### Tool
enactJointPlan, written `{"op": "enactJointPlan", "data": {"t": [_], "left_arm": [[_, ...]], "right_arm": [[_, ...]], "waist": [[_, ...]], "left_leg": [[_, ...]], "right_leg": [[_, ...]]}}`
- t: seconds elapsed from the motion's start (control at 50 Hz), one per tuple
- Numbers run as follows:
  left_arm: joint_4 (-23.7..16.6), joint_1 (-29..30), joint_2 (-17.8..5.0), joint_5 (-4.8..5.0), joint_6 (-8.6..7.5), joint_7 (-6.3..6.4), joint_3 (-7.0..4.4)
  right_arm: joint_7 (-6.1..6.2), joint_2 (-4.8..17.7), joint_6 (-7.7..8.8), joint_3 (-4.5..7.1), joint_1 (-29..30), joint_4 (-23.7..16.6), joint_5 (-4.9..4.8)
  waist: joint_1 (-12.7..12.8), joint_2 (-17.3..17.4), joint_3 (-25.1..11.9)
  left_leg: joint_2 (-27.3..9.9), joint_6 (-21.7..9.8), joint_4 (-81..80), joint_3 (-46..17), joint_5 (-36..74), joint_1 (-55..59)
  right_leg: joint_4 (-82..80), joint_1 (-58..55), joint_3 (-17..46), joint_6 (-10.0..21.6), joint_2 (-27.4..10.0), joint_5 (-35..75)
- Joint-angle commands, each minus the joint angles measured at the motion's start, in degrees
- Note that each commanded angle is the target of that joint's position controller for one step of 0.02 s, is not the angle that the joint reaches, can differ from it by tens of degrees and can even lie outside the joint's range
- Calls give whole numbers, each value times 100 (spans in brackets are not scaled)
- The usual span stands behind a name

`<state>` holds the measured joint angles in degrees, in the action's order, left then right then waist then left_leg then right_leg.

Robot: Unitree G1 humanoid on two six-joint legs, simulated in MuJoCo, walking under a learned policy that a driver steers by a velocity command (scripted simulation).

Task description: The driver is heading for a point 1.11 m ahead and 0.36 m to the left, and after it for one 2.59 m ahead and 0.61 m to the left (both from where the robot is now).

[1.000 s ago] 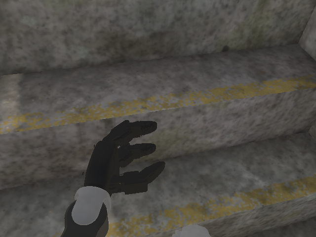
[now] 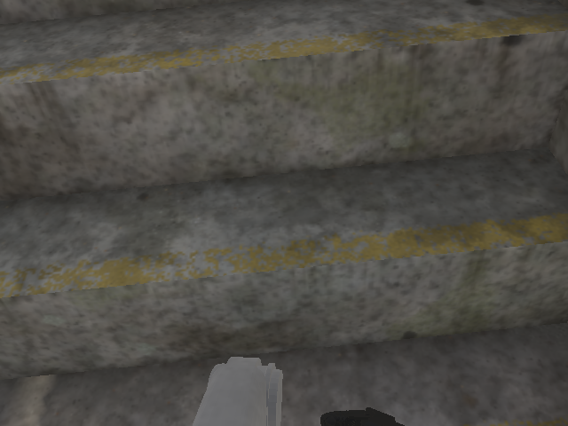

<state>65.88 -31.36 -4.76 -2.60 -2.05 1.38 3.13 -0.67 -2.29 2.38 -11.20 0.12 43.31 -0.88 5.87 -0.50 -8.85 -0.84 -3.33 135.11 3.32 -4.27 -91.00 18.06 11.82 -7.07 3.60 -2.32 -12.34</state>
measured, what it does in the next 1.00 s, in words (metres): climbs: left foot 0.22 m higher, then right foot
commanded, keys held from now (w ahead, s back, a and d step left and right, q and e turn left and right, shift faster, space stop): w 1.00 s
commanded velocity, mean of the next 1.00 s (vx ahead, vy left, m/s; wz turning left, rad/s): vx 0.40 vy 0.07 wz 0.00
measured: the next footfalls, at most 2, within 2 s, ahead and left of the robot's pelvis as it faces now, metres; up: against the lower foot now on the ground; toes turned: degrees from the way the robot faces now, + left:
left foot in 0.24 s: +0.20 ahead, +0.14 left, +0.22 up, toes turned +0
right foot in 0.68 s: +0.21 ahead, -0.16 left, +0.22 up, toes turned -6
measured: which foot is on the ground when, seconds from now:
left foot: up 0.00-0.22, down 0.24-0.68, up 0.70-1.00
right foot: down 0.00-0.20, up 0.22-0.66, down 0.68-1.00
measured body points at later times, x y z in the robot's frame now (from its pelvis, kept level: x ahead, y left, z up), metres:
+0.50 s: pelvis +0.10 +0.01 +0.17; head +0.05 +0.02 +0.62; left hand +0.31 +0.19 +0.09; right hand +0.10 -0.20 +0.01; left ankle +0.16 +0.14 -0.53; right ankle +0.17 -0.16 -0.26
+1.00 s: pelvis +0.14 -0.05 +0.20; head +0.12 -0.12 +0.65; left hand +0.14 +0.22 +0.10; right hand +0.28 -0.24 +0.05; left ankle +0.14 +0.16 -0.35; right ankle +0.17 -0.15 -0.53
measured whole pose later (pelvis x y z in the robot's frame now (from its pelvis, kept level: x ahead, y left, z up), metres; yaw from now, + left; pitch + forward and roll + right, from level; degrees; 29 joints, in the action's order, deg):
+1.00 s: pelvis +0.14 -0.05 +0.20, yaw +1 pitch -2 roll +2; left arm 50.4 -24.3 -10.1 -4.1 3.1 5.2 -2.0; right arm 0.1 9.4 -3.0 -0.9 -11.1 46.3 0.5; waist 1.4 6.8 -2.2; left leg 1.6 6.5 90.2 -10.9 -14.1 -40.1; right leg 32.3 14.5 -5.7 1.3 -4.8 -15.7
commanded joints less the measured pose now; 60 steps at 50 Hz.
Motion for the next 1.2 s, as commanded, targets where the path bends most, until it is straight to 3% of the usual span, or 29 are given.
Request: {"op": "enactJointPlan", "data": {"t": [0.02, 0.06, 0.08, 0.1, 0.14, 0.16, 0.18, 0.2, 0.22, 0.24, 0.28, 0.32, 0.36, 0.48, 0.52, 0.58, 0.62, 0.68, 0.7, 0.72, 0.74, 0.76, 0.8, 0.84, 0.9, 1.02, 1.08, 1.12, 1.2], "left_arm": [[215, -860, -438, 32, 116, 98, -97], [327, -890, -445, 140, 89, 117, -62], [270, -529, -644, 282, 71, 146, -76], [424, -659, -811, 357, -33, 55, -65], [330, -652, -1726, 154, -143, 67, -298], [265, -1019, -1593, 224, -270, -37, -324], [140, -858, -1720, 283, -436, -152, -297], [-75, -391, -1691, 261, -547, -329, -298], [-312, 423, -1176, 131, -509, -469, -213], [-825, 2033, -854, 67, -519, -655, -188], [-1992, 2949, 44, 226, -322, -509, -75], [-2112, 2129, 175, 77, -187, -497, 93], [-1875, 1459, -12, 161, -150, -411, 136], [-1898, 1953, -394, 268, -26, 0, 103], [-1680, 1670, -606, 156, -63, -21, -7], [-1761, 2153, -545, 125, -45, 44, 27], [-1802, 2272, -634, 260, 45, 68, 25], [-1195, 1152, -989, 503, 319, 41, -346], [-766, 660, -1152, 151, 358, -104, -446], [-801, 251, -1510, -348, 296, -23, -465], [-1146, 295, -1935, -576, 260, 61, -567], [-1332, 605, -1906, -381, 304, 92, -622], [-1615, 1321, -1544, -83, 449, 311, -596], [-1785, 1502, -1053, -231, 425, 432, -505], [-1885, 1174, -1076, -213, 376, 402, -524], [-1997, 987, -1610, -149, 548, 451, -775], [-1980, 972, -1715, -118, 625, 515, -875], [-2128, 1428, -1808, 77, 533, 558, -882], [-2267, 1590, -1355, 272, 408, 389, -790]], "right_arm": [[-219, -342, 199, -69, 2205, -1260, 71], [-303, -425, 264, -195, 2724, -1531, 120], [-276, -308, 296, -239, 2526, -1619, 151], [-248, -120, 341, -77, 2299, -1496, 151], [-118, 911, 150, 387, 808, -874, 149], [-88, 824, 183, 383, 255, -716, 192], [-9, 1361, 27, 638, -777, -555, 288], [80, 1777, -196, 848, -1639, -112, 376], [91, 2003, -379, 1056, -2003, 482, 423], [75, 1867, -485, 1044, -2273, 991, 543], [9, 979, -467, 837, -444, 724, 636], [15, 791, -210, 849, -338, 1162, 210], [-19, 891, -114, 876, -399, 1338, 393], [66, 1614, -78, 1005, -688, 1208, 505], [101, 1696, -123, 1054, -589, 1084, 568], [262, 1769, -123, 1120, -679, 903, 507], [376, 2000, -102, 1194, -604, 670, 226], [490, 1720, -205, 1064, -1575, 1163, 30], [377, 909, -77, 864, -1463, 1178, 196], [195, 727, 86, 926, -2325, 1065, 127], [11, 935, 162, 1070, -3095, 1204, -97], [-25, 1288, 152, 1145, -2760, 1048, -151], [76, 1578, -149, 1107, -986, 266, -12], [-38, 1637, -312, 1156, -674, -78, 135], [17, 1394, -422, 1108, -1230, 19, 7], [149, 1268, -648, 1079, -1269, 137, 168], [214, 1268, -608, 1086, -1167, 205, 178], [317, 1488, -354, 1135, -1033, 69, 95], [202, 1494, -22, 1189, -1281, 358, 166]], "waist": [[-11, -261, 632], [-69, -317, 522], [-422, -566, 124], [-605, -918, -527], [-1152, -1765, -1241], [-955, -1525, -1510], [-1278, -826, -2524], [-1453, -73, -2779], [-1479, 1505, -2636], [-1548, 1247, -1385], [-547, 850, 252], [28, 376, 1112], [351, 469, 1072], [26, 870, 822], [-8, 745, 441], [-310, 843, 265], [-329, 799, 123], [-227, 1217, 331], [-101, 537, 720], [-580, -395, 266], [-856, -780, -934], [-861, -439, -891], [-623, -103, 396], [-746, -80, 1006], [-781, -641, 1155], [-684, -1083, 1045], [-591, -1042, 1369], [-706, -1745, 1382], [-596, -323, 1355]], "left_leg": [[-589, -9, -265, 186, -522, -1477], [-585, -194, -1997, 745, -610, 758], [-369, -408, -3751, 960, -946, 3027], [178, -511, -3859, 1337, -1564, 4766], [668, -562, -4945, 1129, -3024, 5425], [77, -913, -6213, -309, -2909, 6975], [-142, -1050, -6919, -1386, -3834, 7810], [-116, -1042, -7861, -1797, -4468, 8182], [-575, -1201, -8728, -2801, -4030, 8438], [-660, -1126, -9255, -2907, -3018, 7476], [-1101, -876, -10282, -3451, -4590, 5416], [-958, -455, -10448, -2940, -4798, 4854], [-901, -506, -10665, -2213, -4094, 4675], [-1075, -892, -11388, -1935, -3460, 4517], [-1082, -921, -11296, -1829, -3226, 4858], [-1192, -977, -11315, -1973, -2712, 5536], [-1147, -1004, -11388, -1568, -2562, 5546], [-706, -939, -9814, -1099, -3065, 6174], [13, -595, -7259, -818, -2092, 5098], [702, 198, -4115, -1735, -2568, 4260], [1051, 798, -1649, -2945, -2526, 3700], [931, 1030, -903, -3016, -1989, 3071], [554, 1080, -1166, -2376, -1123, 2661], [483, 929, -2088, -2181, -743, 3395], [577, 934, -2588, -1851, -555, 4195], [-60, 1010, -5702, -556, -1288, 5624], [-252, 726, -7239, -480, -1325, 6064], [-193, 352, -8315, -14, -1278, 6439], [34, -287, -11458, 235, -991, 7240]], "right_leg": [[-1215, -1524, 1394, 453, -1558, 435], [-1737, -415, 852, 516, -1302, 1934], [-1830, 418, 204, 442, -1068, 4497], [-1302, 449, 114, 720, -1168, 8715], [237, -1131, 251, 1153, -1421, 13646], [1528, -270, 784, 1120, -1594, 13449], [2128, -98, 682, 1114, -1375, 12538], [2506, 187, 671, 1364, -1072, 10092], [4351, 1295, 493, 1271, -365, 4768], [7316, 2374, 1064, 1134, 164, 1905], [10424, 4582, 2170, 973, 682, 317], [10390, 5309, 2108, 742, 547, 967], [10111, 5380, 1837, 393, 528, 1607], [9874, 5258, 1134, -281, 276, 1990], [9672, 4775, 692, -366, 80, 2028], [7944, 4120, 672, -381, -236, 2056], [5031, 2712, 214, -218, -295, 1298], [649, 415, -334, -137, 137, -262], [924, -146, 692, -210, -312, 503], [1670, -1050, 2847, -59, -1836, 6783], [995, -1960, 4730, 388, -2933, 8444], [627, -2013, 5086, 917, -3003, 5712], [794, -746, 3213, 1024, -2160, 2163], [498, 482, 2426, 678, -1432, -702], [76, 802, 1690, 644, -1207, -527], [-612, 463, 1351, 498, -1303, -761], [-773, 563, 1181, 444, -1406, -598], [-1127, 825, 1051, 720, -1354, -1385], [176, 575, 1216, 768, -1213, -1042]]}}
Keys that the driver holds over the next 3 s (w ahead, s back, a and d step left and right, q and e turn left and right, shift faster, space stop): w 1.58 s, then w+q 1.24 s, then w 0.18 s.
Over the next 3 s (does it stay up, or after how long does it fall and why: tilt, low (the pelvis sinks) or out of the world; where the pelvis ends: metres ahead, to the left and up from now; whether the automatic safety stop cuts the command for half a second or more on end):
stays up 0.53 0.18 0.59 its command is cut before an obstacle after 0.6 s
